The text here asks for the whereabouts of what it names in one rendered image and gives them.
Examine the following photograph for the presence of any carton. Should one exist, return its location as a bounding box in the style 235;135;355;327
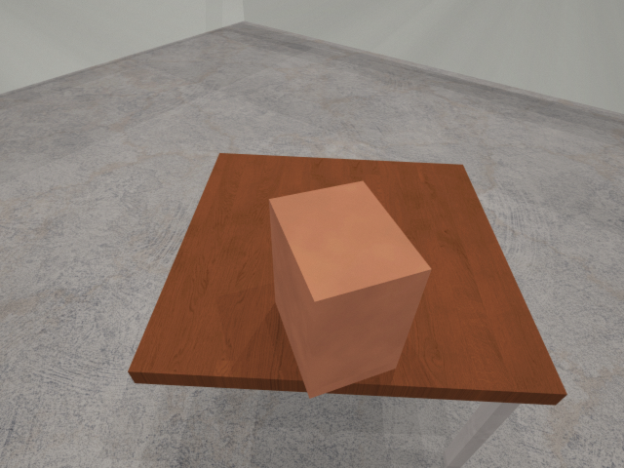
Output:
269;181;432;399

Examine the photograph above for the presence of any table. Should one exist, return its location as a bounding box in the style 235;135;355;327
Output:
128;153;567;468

